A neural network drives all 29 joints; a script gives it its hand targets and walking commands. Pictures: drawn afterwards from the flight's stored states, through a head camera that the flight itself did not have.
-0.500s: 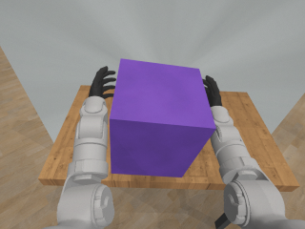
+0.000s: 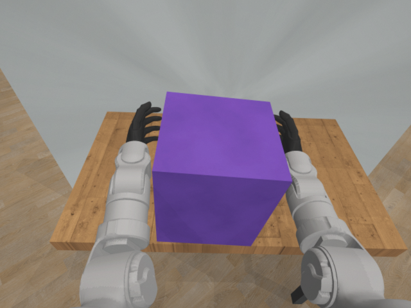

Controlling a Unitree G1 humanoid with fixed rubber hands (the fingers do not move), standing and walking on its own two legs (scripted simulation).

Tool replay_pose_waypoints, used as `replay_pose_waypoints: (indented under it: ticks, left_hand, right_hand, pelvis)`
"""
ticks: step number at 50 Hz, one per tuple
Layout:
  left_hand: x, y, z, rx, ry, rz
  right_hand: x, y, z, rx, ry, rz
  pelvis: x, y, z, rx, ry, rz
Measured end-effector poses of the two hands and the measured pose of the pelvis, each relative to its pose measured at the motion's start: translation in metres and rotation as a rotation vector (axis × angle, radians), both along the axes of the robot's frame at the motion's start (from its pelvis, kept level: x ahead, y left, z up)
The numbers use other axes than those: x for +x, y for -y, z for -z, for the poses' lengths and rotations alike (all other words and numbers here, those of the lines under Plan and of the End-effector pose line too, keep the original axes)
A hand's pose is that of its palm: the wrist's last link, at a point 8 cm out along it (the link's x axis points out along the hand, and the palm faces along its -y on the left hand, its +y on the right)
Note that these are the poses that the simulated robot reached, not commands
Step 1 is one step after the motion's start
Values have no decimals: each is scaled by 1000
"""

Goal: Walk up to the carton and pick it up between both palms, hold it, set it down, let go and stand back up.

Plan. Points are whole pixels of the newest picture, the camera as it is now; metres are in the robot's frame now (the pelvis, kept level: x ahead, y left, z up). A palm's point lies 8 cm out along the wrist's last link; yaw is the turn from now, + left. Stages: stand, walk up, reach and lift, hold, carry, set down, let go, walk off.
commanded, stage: set down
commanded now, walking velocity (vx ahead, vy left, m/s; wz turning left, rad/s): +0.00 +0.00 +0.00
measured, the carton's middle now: (211, 173) +0.38 -0.01 +0.06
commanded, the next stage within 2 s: none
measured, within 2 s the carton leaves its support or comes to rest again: rests again in 0.82 s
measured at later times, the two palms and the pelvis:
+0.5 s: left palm (139, 151) +0.40 +0.14 +0.11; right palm (287, 159) +0.38 -0.17 +0.10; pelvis +0.00 +0.00 +0.00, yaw +0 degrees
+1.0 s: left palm (138, 156) +0.40 +0.14 +0.10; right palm (285, 163) +0.38 -0.16 +0.09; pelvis +0.00 +0.00 +0.00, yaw -1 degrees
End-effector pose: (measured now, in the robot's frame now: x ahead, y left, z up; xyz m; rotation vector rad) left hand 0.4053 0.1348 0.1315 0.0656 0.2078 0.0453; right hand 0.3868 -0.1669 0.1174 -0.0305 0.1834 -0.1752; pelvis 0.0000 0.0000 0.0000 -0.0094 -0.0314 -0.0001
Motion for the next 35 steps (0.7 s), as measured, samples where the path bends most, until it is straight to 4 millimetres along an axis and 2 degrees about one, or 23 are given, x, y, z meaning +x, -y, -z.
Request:
replay_pose_waypoints:
  ticks: [6, 17, 28, 35]
  left_hand:
    - [0, 0, 11, -4, -13, 1]
    - [1, 2, 13, 0, -4, 5]
    - [-5, -2, 29, -12, -29, 2]
    - [-5, -1, 33, -3, -28, 5]
  right_hand:
    - [-1, 0, 10, 3, -12, 0]
    - [-2, 2, 14, 0, -1, 2]
    - [-6, -1, 25, -7, -23, -7]
    - [-8, 0, 31, -5, -21, -6]
  pelvis:
    - [0, 0, 0, 1, -17, 0]
    - [1, -2, 0, 1, -31, 4]
    - [-1, -3, 0, 1, -36, 10]
    - [-2, -4, 0, 1, -49, 11]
